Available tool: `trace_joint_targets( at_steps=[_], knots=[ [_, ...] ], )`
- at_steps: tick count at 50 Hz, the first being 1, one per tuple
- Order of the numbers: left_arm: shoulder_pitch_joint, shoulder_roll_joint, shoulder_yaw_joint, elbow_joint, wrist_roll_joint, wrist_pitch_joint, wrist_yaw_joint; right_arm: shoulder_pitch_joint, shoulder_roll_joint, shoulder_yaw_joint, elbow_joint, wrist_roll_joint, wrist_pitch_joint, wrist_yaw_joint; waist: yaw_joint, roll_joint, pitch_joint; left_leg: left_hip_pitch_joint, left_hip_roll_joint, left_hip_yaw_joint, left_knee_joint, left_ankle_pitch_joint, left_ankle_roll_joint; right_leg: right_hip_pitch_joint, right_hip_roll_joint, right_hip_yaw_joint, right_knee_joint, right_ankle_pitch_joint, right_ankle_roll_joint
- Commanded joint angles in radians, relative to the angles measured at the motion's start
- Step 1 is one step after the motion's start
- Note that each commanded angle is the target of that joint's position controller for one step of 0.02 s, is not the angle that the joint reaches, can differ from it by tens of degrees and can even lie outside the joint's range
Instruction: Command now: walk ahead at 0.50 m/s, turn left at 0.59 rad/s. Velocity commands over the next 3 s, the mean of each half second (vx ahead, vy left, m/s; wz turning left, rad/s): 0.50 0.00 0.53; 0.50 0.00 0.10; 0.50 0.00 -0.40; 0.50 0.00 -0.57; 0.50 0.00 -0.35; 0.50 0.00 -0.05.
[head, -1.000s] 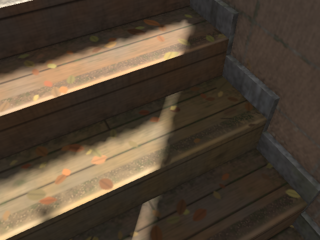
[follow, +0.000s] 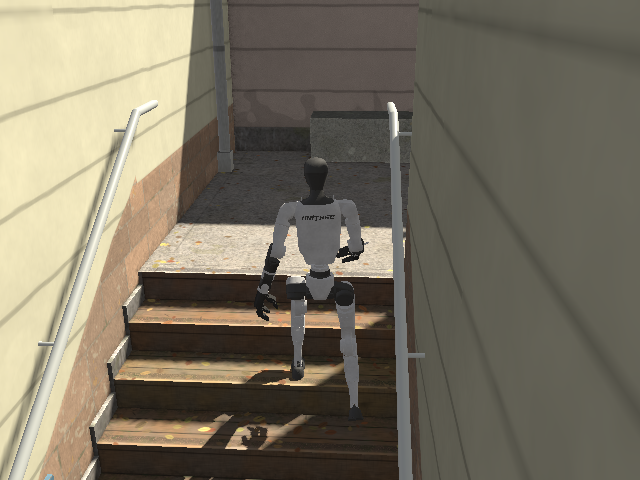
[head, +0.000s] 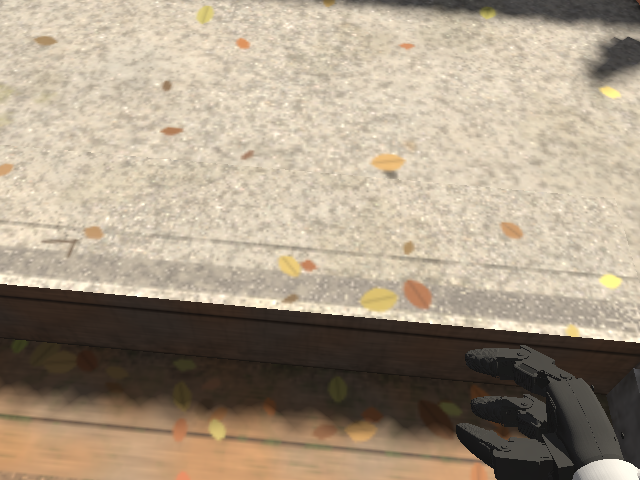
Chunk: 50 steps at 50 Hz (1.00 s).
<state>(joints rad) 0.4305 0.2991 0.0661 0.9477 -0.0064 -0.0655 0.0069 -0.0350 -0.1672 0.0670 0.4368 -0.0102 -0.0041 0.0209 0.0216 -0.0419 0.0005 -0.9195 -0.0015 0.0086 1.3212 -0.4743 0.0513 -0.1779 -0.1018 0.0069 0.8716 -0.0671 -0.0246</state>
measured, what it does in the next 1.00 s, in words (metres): climbs, turning left: right foot 0.18 m higher, then left foot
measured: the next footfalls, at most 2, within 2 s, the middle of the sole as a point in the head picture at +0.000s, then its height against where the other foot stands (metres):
right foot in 0.38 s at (430, 445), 0.18 m higher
left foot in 0.96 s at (171, 420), level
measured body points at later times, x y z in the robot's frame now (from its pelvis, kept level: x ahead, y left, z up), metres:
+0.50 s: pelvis +0.28 -0.05 +0.21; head +0.28 -0.07 +0.66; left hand +0.29 +0.22 +0.10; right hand +0.48 -0.27 +0.09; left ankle +0.14 +0.06 -0.30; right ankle +0.38 -0.16 -0.43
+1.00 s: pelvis +0.49 +0.12 +0.30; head +0.52 +0.13 +0.75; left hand +0.32 +0.28 +0.16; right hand +0.82 +0.07 +0.27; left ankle +0.41 +0.24 -0.44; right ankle +0.39 -0.15 -0.36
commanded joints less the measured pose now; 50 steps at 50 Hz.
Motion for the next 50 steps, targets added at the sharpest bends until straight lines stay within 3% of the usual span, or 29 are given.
trace_joint_targets(
  at_steps=[1, 3, 4, 7, 9, 12, 13, 14, 15, 17, 18, 19, 20, 21, 22, 23, 25, 27, 32, 36, 38, 40, 42, 44, 45, 46, 48, 49, 50],
  knots=[
    [-0.175, 0.058, 0.028, -0.205, 0.011, -0.080, -0.067, 0.449, -0.237, -0.116, 0.158, 0.011, 0.003, -0.039, -0.177, 0.259, -0.423, 0.890, 0.257, -0.989, -0.968, -0.199, 0.307, -0.622, 0.145, 0.201, 1.169, -0.114, -0.059],
    [-0.291, -0.091, -0.039, -0.354, 0.039, -0.060, -0.033, 0.393, -0.173, -0.114, 0.245, 0.038, -0.021, -0.006, -0.084, 0.146, -0.026, 0.683, 0.150, -0.702, -0.870, -0.026, 0.185, -0.889, 0.139, 0.119, 1.293, -0.237, -0.072],
    [-0.269, -0.103, -0.055, -0.364, 0.031, -0.040, -0.030, 0.325, -0.115, -0.108, 0.241, 0.043, -0.024, -0.005, -0.041, 0.147, 0.023, 0.590, 0.120, -0.570, -0.864, 0.034, 0.145, -0.907, 0.130, 0.116, 1.351, -0.289, -0.081],
    [-0.244, -0.169, -0.117, -0.416, 0.019, -0.036, -0.032, 0.299, -0.035, -0.092, 0.257, 0.039, -0.025, -0.006, 0.045, 0.105, 0.052, 0.497, 0.140, -0.445, -0.959, 0.195, 0.165, -0.959, 0.087, 0.071, 1.318, -0.331, -0.059],
    [-0.341, -0.166, -0.134, -0.473, 0.029, -0.023, -0.022, 0.279, -0.090, -0.096, 0.288, 0.003, -0.038, -0.014, 0.060, 0.113, 0.072, 0.367, 0.153, -0.378, -1.036, 0.233, 0.179, -0.948, 0.095, -0.001, 1.383, -0.269, -0.039],
    [-0.411, -0.190, -0.151, -0.570, 0.010, -0.007, 0.011, 0.357, -0.126, -0.106, 0.366, 0.058, -0.038, -0.005, 0.055, 0.138, 0.088, 0.477, 0.147, -0.370, -1.073, 0.053, 0.133, -1.120, 0.007, 0.042, 1.244, -0.346, -0.034],
    [-0.511, -0.185, -0.157, -0.610, 0.029, -0.011, 0.016, 0.392, -0.128, -0.110, 0.383, 0.060, -0.032, -0.016, 0.021, 0.115, 0.100, 0.448, 0.116, -0.357, -1.120, -0.001, 0.128, -1.094, -0.004, -0.021, 1.065, -0.303, -0.014],
    [-0.578, -0.209, -0.177, -0.670, 0.066, -0.023, 0.034, 0.406, -0.211, -0.140, 0.358, 0.048, -0.024, -0.038, 0.021, 0.068, 0.030, 0.329, 0.123, -0.381, -1.264, 0.050, 0.141, -0.801, -0.016, -0.092, 0.749, -0.295, -0.021],
    [-0.584, -0.182, -0.162, -0.682, 0.080, -0.024, 0.045, 0.375, -0.273, -0.165, 0.340, 0.057, -0.017, -0.054, 0.038, 0.120, -0.055, 0.249, 0.129, -0.350, -1.305, 0.168, 0.122, -0.503, 0.020, -0.139, 0.579, -0.379, -0.013],
    [-0.206, -0.040, -0.048, -0.523, 0.036, 0.010, 0.084, 0.323, -0.364, -0.187, 0.320, 0.036, -0.040, -0.047, 0.192, 0.277, -0.314, 0.452, 0.177, -0.288, -1.119, 1.149, 0.107, -0.101, 0.149, -0.226, 0.599, -0.495, 0.025],
    [-0.066, 0.034, -0.015, -0.486, 0.036, 0.012, 0.096, 0.270, -0.360, -0.188, 0.303, 0.068, -0.041, -0.048, 0.257, 0.270, -0.355, 0.618, 0.144, -0.220, -0.828, 1.485, 0.042, -0.064, 0.133, -0.065, 0.313, -0.545, -0.005],
    [0.098, 0.096, 0.009, -0.415, 0.045, 0.004, 0.089, 0.238, -0.300, -0.174, 0.305, 0.073, -0.062, -0.044, 0.316, 0.153, -0.406, 0.585, 0.133, -0.233, -0.497, 1.427, 0.002, 0.109, 0.080, 0.169, 0.069, -0.470, -0.063],
    [0.161, 0.182, 0.017, -0.274, 0.038, 0.021, 0.080, 0.283, -0.055, -0.124, 0.303, 0.019, -0.071, -0.020, 0.196, -0.508, -0.363, 0.272, -0.124, -0.209, -0.041, 0.392, -0.020, 0.192, -0.115, 0.809, -0.398, -0.407, -0.194],
    [0.029, 0.118, -0.007, -0.325, 0.035, 0.013, 0.065, 0.523, -0.016, -0.130, 0.360, 0.025, -0.063, 0.004, 0.079, -0.456, -0.371, 0.154, -0.168, -0.396, 0.480, 0.310, -0.037, 0.100, -0.302, 1.270, -0.637, -0.647, -0.261],
    [-0.096, 0.033, -0.020, -0.300, -0.020, 0.016, 0.047, 0.470, -0.015, -0.129, 0.327, 0.029, -0.052, 0.012, 0.037, -0.302, -0.148, 0.081, -0.121, -0.290, 0.707, 0.337, -0.028, -0.132, -0.283, 1.166, -0.625, -0.796, -0.255],
    [-0.137, -0.038, -0.032, -0.233, -0.034, 0.022, 0.035, 0.406, 0.006, -0.105, 0.268, 0.026, -0.039, 0.005, -0.011, -0.180, 0.026, 0.028, -0.070, -0.212, 0.739, 0.352, -0.007, -0.313, -0.240, 0.876, -0.536, -0.830, -0.212],
    [-0.072, -0.167, -0.061, -0.106, 0.010, 0.027, 0.016, 0.356, 0.024, -0.080, 0.217, 0.027, -0.043, 0.013, -0.059, -0.094, 0.042, -0.031, -0.053, -0.170, 0.816, 0.365, 0.035, -0.350, -0.159, 0.588, -0.444, -0.685, -0.160],
    [-0.045, -0.231, -0.063, -0.034, 0.011, 0.021, 0.022, 0.391, 0.037, -0.071, 0.237, 0.031, -0.039, 0.026, -0.073, -0.012, 0.033, -0.063, -0.047, -0.200, 0.800, 0.459, 0.057, -0.302, -0.120, 0.425, -0.399, -0.501, -0.155],
    [-0.006, -0.132, -0.046, -0.065, 0.021, 0.041, 0.017, 0.189, 0.074, -0.032, 0.090, 0.053, -0.022, -0.002, -0.035, 0.050, 0.039, -0.293, 0.027, -0.176, 0.630, 0.346, -0.017, -0.155, -0.166, 0.226, -0.518, -0.338, -0.201],
    [-0.047, -0.072, -0.044, -0.087, 0.030, 0.032, 0.032, 0.176, 0.061, -0.040, 0.090, 0.060, 0.000, -0.017, -0.037, -0.088, 0.023, -0.135, 0.132, -0.009, 0.463, 0.500, -0.088, -0.199, -0.135, 0.114, -0.610, -0.275, -0.181],
    [0.039, -0.033, -0.028, -0.092, 0.021, 0.020, 0.031, 0.083, 0.030, -0.054, 0.077, 0.075, 0.006, -0.024, 0.041, -0.088, 0.032, 0.015, 0.158, 0.045, 0.130, 0.513, -0.087, -0.141, -0.145, 0.083, -0.707, -0.253, -0.182],
    [0.197, -0.019, -0.006, -0.042, -0.003, 0.049, 0.049, -0.106, 0.111, -0.020, -0.005, 0.073, -0.005, -0.004, 0.132, -0.144, 0.073, -0.113, 0.188, 0.079, -0.021, 0.305, -0.076, 0.118, -0.212, 0.139, -0.838, -0.236, -0.200],
    [0.461, -0.059, -0.008, 0.050, -0.020, 0.083, 0.070, -0.258, 0.114, -0.016, -0.063, 0.057, -0.042, 0.033, 0.247, -0.115, 0.138, -0.459, 0.164, 0.136, -0.087, 0.086, -0.075, 0.588, -0.171, 0.153, -0.735, 0.001, -0.162],
    [0.505, -0.096, -0.022, 0.065, -0.001, 0.106, 0.071, -0.351, 0.183, 0.014, -0.109, 0.052, -0.087, 0.069, 0.233, -0.074, 0.086, -0.290, 0.080, 0.184, -0.348, -0.094, -0.061, 0.663, -0.153, 0.101, -0.619, 0.536, -0.134],
    [0.381, -0.075, -0.026, 0.037, 0.022, 0.111, 0.071, -0.247, 0.156, 0.004, -0.099, 0.058, -0.100, 0.068, 0.142, -0.140, -0.015, 0.094, 0.013, 0.188, -0.560, -0.068, -0.052, 0.495, -0.115, 0.058, -0.543, 0.880, -0.116],
    [0.246, 0.001, -0.022, -0.012, 0.029, 0.100, 0.071, -0.011, 0.005, -0.059, -0.029, 0.044, -0.099, 0.057, 0.015, -0.108, -0.156, 0.518, 0.005, 0.100, -0.850, 0.388, -0.050, 0.403, -0.138, 0.073, -0.410, 1.039, -0.108],
    [-0.014, 0.092, 0.000, -0.125, -0.009, 0.037, 0.055, 0.365, -0.134, -0.144, 0.145, 0.044, -0.042, -0.007, -0.183, -0.109, -0.177, 1.056, 0.068, 0.028, -1.065, 0.730, -0.062, 0.022, -0.082, 0.080, -0.167, 0.726, -0.088],
    [-0.114, -0.089, -0.034, -0.188, 0.039, -0.008, 0.019, 0.500, -0.242, -0.168, 0.236, 0.026, -0.010, -0.029, -0.156, 0.240, -0.201, 1.477, 0.297, -0.124, -0.816, 1.555, -0.084, -0.535, 0.075, 0.013, 0.291, -0.386, -0.036],
    [-0.033, -0.173, -0.048, -0.146, 0.005, -0.067, -0.011, 0.640, -0.270, -0.168, 0.253, -0.039, 0.007, -0.034, -0.208, 0.401, -0.429, 1.681, 0.526, -0.245, -0.609, 2.167, 0.064, -0.849, 0.161, 0.230, 0.823, -0.579, -0.022]
  ],
)
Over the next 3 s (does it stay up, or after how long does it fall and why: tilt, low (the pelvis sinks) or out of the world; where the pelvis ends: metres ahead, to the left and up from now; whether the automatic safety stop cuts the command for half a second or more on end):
stays up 1.56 0.07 0.49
